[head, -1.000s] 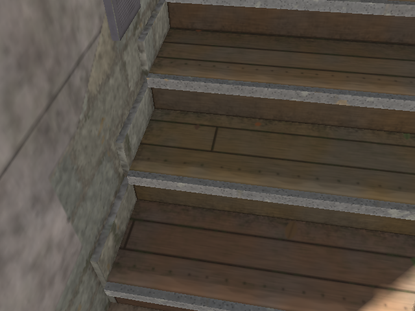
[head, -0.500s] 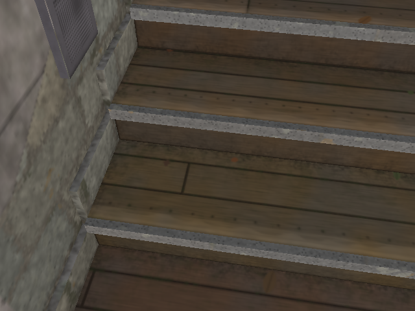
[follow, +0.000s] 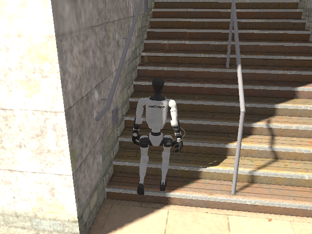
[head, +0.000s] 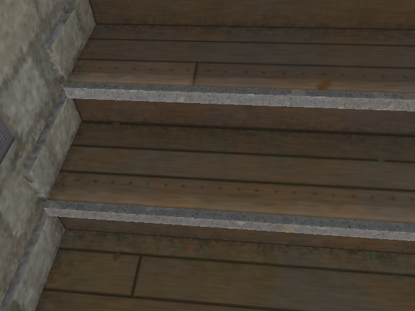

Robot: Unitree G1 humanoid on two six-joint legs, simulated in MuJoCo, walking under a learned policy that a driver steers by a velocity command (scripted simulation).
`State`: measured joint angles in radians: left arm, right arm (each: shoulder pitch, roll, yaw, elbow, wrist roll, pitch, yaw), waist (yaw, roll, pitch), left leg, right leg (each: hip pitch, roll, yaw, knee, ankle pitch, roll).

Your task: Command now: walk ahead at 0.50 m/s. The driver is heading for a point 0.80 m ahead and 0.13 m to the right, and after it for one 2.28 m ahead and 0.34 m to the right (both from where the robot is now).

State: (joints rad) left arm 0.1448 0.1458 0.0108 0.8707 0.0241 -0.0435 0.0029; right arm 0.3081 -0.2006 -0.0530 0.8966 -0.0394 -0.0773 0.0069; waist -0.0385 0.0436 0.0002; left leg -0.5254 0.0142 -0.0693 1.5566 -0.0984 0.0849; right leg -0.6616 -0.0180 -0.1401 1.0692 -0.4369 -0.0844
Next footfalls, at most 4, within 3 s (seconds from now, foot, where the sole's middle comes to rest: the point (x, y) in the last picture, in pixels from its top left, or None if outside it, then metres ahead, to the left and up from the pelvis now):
0.42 left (211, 308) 0.42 0.03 -0.54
0.94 right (258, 177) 0.71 -0.12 -0.39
1.44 left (185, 71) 1.00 0.07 -0.23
1.92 right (270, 123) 0.80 -0.15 -0.26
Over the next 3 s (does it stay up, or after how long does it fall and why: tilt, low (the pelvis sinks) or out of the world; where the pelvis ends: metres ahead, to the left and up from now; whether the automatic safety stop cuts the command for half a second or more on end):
stays up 0.86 -0.07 0.44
